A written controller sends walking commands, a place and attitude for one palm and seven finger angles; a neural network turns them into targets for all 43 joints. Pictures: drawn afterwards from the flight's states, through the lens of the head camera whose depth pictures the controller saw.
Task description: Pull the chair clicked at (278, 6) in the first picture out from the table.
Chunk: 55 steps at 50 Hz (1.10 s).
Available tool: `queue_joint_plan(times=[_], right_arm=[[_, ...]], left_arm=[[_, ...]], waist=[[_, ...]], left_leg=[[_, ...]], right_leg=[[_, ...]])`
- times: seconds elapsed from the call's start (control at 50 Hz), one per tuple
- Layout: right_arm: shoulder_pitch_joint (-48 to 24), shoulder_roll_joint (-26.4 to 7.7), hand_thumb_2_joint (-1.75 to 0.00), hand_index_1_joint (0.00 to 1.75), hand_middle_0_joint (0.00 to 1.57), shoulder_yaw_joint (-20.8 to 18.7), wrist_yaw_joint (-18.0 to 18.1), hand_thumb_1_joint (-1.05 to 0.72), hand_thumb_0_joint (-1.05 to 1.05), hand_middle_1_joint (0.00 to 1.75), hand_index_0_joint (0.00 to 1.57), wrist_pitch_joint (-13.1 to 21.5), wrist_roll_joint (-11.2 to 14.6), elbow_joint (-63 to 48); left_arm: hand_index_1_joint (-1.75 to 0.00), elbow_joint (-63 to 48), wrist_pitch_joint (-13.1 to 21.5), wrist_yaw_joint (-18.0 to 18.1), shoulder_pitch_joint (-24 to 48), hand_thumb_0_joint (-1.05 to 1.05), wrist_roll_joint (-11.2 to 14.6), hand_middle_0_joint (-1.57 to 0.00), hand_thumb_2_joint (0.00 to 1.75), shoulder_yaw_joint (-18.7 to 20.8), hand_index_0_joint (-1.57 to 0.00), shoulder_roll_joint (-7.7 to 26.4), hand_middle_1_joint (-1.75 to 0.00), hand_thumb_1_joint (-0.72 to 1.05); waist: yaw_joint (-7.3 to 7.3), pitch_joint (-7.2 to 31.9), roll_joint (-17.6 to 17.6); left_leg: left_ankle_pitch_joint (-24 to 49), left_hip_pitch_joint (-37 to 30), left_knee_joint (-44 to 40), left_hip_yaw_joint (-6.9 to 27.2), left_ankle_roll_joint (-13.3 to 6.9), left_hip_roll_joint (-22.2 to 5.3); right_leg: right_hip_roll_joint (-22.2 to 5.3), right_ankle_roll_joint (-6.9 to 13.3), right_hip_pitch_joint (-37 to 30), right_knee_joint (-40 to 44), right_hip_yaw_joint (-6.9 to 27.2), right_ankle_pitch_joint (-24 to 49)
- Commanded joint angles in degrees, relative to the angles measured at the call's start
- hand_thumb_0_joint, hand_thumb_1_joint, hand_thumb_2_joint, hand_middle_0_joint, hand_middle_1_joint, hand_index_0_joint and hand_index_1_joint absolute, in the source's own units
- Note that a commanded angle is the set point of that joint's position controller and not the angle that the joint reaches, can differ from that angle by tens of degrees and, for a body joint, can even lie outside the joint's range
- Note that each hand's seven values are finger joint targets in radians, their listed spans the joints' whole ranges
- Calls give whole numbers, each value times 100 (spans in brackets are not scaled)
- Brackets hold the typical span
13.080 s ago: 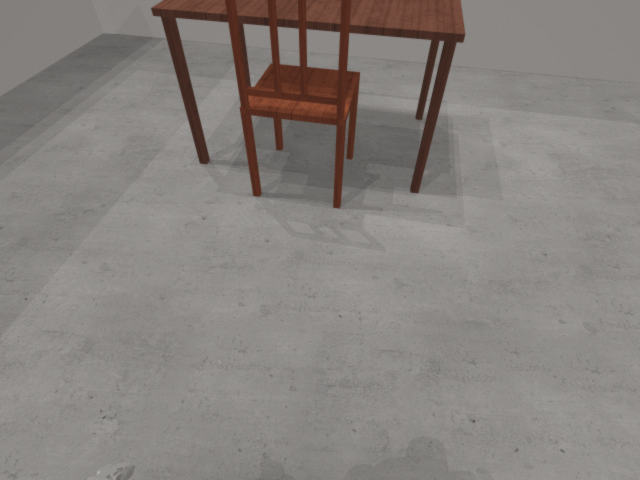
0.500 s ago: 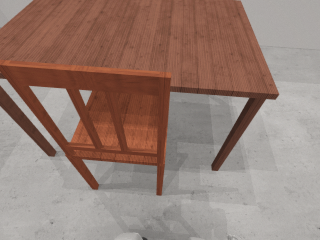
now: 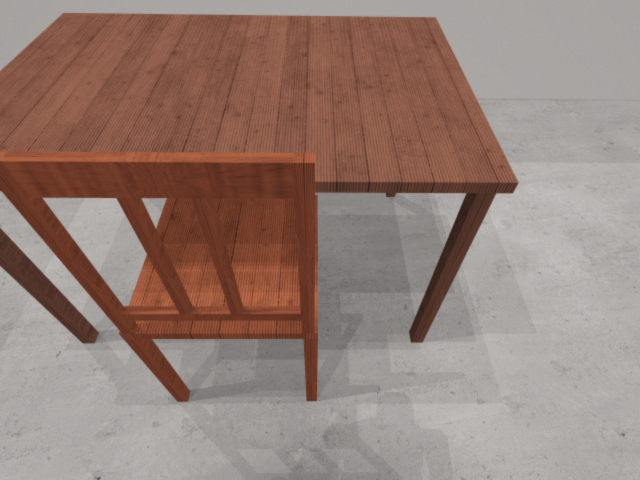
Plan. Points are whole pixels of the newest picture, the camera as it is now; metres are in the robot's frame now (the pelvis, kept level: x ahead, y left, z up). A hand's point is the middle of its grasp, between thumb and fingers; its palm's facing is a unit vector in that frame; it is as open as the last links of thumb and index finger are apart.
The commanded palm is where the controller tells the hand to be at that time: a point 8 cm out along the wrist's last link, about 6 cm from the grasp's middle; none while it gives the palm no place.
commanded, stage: look again from close up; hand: left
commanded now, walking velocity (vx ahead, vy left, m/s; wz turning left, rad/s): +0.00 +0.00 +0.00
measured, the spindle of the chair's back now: (162, 262) +0.45 +0.28 -0.06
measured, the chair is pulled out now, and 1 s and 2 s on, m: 0.00 0.00 0.00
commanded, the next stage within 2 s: raise the hand toward the chair's back in 0.78 s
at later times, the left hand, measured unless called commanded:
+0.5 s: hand out of the picture +0.02 +0.21 -0.18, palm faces -0.01 -0.98 -0.20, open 7.4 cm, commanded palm none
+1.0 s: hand out of the picture +0.10 +0.23 -0.11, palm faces +0.19 -0.96 -0.22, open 7.5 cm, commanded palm +0.11 +0.27 -0.07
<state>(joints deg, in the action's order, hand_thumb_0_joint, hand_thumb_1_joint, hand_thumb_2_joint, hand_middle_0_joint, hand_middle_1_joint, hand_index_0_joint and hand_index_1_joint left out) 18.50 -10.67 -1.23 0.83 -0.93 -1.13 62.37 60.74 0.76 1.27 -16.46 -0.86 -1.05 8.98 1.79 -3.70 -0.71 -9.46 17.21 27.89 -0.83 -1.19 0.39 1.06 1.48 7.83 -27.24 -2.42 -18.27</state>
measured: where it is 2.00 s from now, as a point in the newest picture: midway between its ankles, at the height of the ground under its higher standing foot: outside the picture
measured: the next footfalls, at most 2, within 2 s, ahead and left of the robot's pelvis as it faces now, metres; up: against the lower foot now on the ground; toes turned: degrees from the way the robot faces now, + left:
none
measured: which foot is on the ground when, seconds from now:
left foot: down 0.00-1.00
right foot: down 0.00-1.00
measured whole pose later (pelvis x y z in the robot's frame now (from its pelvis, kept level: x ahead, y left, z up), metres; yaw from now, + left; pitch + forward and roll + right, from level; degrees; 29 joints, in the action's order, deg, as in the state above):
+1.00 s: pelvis -0.01 +0.04 -0.01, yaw +0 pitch +0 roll +1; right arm 19.2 -10.5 1.4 3.0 10.8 2.4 51.5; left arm 18.3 -0.2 7.3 -29.0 5.4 0.3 11.3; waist -0.2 -1.1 2.0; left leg -9.0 19.6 28.0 -3.7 -4.0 4.8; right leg -3.0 0.9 14.9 -35.6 -1.1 -21.1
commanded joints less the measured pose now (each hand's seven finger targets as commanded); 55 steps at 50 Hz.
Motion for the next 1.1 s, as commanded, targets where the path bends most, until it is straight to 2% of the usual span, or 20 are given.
queue_joint_plan(times=[0.0, 0.04, 0.1, 0.16, 0.2, 0.24, 0.3, 0.44, 0.76, 0.84, 0.86, 0.88, 0.9, 0.92, 0.94, 0.96, 1.0, 1.02, 1.06, 1.08], right_arm=[[-6, -382, -90, 30, 20, -100, 21, -90, 0, 30, 20, 178, -30, -636], [101, -361, -90, 30, 20, -126, 21, -90, 0, 30, 20, 156, -41, -629], [123, -445, -90, 30, 20, -73, 32, -90, 0, 30, 20, 191, -33, -662], [-14, -621, -90, 30, 20, -113, 76, -90, 0, 30, 20, 208, 8, -694], [-73, -638, -90, 30, 20, -78, 72, -90, 0, 30, 20, 222, 9, -692], [-178, -597, -90, 30, 20, -101, 71, -90, 0, 30, 20, 212, 23, -682], [-263, -632, -90, 30, 20, -92, 38, -90, 0, 30, 20, 199, 26, -680], [-460, -642, -90, 30, 20, -100, 10, -90, 0, 30, 20, 188, 46, -635], [-423, -571, -90, 30, 20, -69, 1, -90, 0, 30, 20, 142, 81, -252], [-363, -543, -90, 30, 20, -59, 0, -90, 0, 30, 20, 135, 89, -151], [-543, -715, -90, 30, 20, -3, -8, -90, 0, 30, 20, 185, 74, -595], [-103, -1535, -90, 30, 20, -193, 266, -90, 0, 30, 20, 1007, 395, -2698], [-583, -1045, -90, 30, 20, 142, 442, -90, 0, 30, 20, 1628, 444, -2283], [-589, -1154, -90, 30, 20, 59, 443, -90, 0, 30, 20, 1910, 329, -1945], [-487, -849, -90, 30, 20, 77, 325, -90, 0, 30, 20, 1915, 433, -1781], [-392, -1013, -90, 30, 20, 24, 307, -90, 0, 30, 20, 1889, 463, -2219], [-698, -1157, -90, 30, 20, -39, 352, -90, 0, 30, 20, 1994, 407, -2557], [-639, -1159, -90, 30, 20, -80, 314, -90, 0, 30, 20, 1945, 248, -2630], [-1008, -1100, -90, 30, 20, -179, 228, -90, 0, 30, 20, 1864, 142, -2866], [-1109, -1055, -90, 30, 20, -258, 160, -90, 0, 30, 20, 1841, 120, -3015]], left_arm=[[-30, -466, 130, 155, -136, 0, 11, -20, 90, 235, -20, 918, -30, 90], [-30, -532, 71, 178, 35, 0, 9, -20, 90, 258, -20, 829, -30, 90], [-30, -646, 22, 190, -93, 0, -5, -20, 90, 232, -20, 736, -30, 90], [-30, -581, -1, 196, -384, 0, -9, -20, 90, 247, -20, 670, -30, 90], [-30, -553, 3, 189, -489, 0, -12, -20, 90, 203, -20, 668, -30, 90], [-30, -540, 3, 190, -466, 0, -3, -20, 90, 229, -20, 675, -30, 90], [-30, -593, -12, 176, -383, 0, -29, -20, 90, 209, -20, 706, -30, 90], [-30, -492, 14, 158, -470, 0, -35, -20, 90, 208, -20, 728, -30, 90], [-30, -74, 11, 145, -778, 0, -45, -20, 90, 170, -20, 598, -30, 90], [-30, 3, 21, 148, -816, 0, -41, -20, 90, 163, -20, 577, -30, 90], [-30, 64, 104, 313, -886, 0, -140, -20, 90, 123, -20, 622, -30, 90], [-30, -8951, 1294, 420, 3058, 0, 925, -20, 89, 776, -20, 1904, -30, 88], [-29, -8781, 1134, 651, 2224, 0, 546, -20, 88, 943, -20, 2272, -29, 85], [-29, -7244, 859, 850, 739, 0, 648, -19, 87, 527, -19, 1158, -29, 83], [-29, -5320, 224, 848, -1214, 0, 702, -19, 86, -271, -19, -179, -29, 81], [-28, -6643, 319, 723, -625, 0, 1036, -19, 85, -298, -19, -116, -28, 78], [-27, -6449, 891, 456, -340, 0, 1052, -18, 83, 329, -18, 460, -27, 74], [-27, -5826, 1178, 288, -514, 0, 995, -18, 82, 670, -18, 587, -27, 71], [-26, -4614, 1986, -292, -1302, 0, 1225, -18, 80, 882, -18, 244, -26, 67], [-26, -4546, 2426, -689, -1739, 0, 1361, -17, 79, 1025, -17, 228, -26, 64]], waist=[[-24, 311, 500], [46, 143, 682], [-65, 179, -43], [-184, 228, -373], [-254, 320, -310], [-214, 236, -27], [-215, 116, 35], [-191, 282, -30], [-197, 5, -66], [-197, 25, -9], [-205, -42, 284], [635, 2915, -827], [228, 2726, -1178], [60, 2384, -1148], [99, 1026, -596], [67, 664, -655], [85, 462, -242], [64, 517, 456], [-186, 300, 1922], [-400, 423, 2233]], left_leg=[[-425, -213, 410, 406, -4, -256], [-353, -171, 576, 343, 12, -258], [226, -158, 92, 674, -137, -505], [759, -179, -270, 1086, -335, -763], [981, -300, -323, 1106, -382, -784], [637, -344, -352, 999, -335, -705], [168, -331, -545, 976, -296, -666], [-201, -584, -731, 901, -251, -624], [-867, -498, -1133, 942, -195, -601], [-813, -543, -1124, 889, -185, -593], [157, -296, -218, 638, -30, -500], [285, -2442, -408, 477, 59, -148], [-146, -2654, -718, 665, 262, -496], [-915, -2051, -1033, 961, 397, -543], [-1499, -970, -1125, 1013, 271, -422], [-1707, -500, -882, 1020, 218, -321], [-1698, 201, -20, 723, 93, -73], [-1578, 653, 394, 670, 100, -18], [-1580, 1793, 1287, 529, 112, -39], [-1451, 2184, 1603, 382, 141, -24]], right_leg=[[-1046, 418, 856, 936, 1071, -415], [-1024, 404, 1108, 828, 927, -437], [-617, 237, 814, 218, 575, 355], [-381, 61, 642, -30, 287, 225], [-364, 31, 514, 5, 285, 299], [-447, 7, 604, 114, 349, 342], [-470, -17, 660, 191, 385, 222], [-564, -68, 666, 340, 400, 251], [-608, -90, 654, 541, 374, 107], [-629, -86, 643, 580, 377, 147], [-578, -13, 513, 584, 379, 424], [-82, -20, 997, -169, -330, 843], [45, -9, 1516, -838, -264, 60], [1, 72, 1905, -1147, -202, -586], [-64, 84, 2170, -1266, -219, -539], [-119, 22, 2013, -1066, -303, -426], [-126, 1, 2024, -493, -311, -483], [-82, 16, 2400, -583, -323, -794], [-14, 6, 3400, -1210, -382, -1500], [7, 8, 3582, -1452, -321, -1653]])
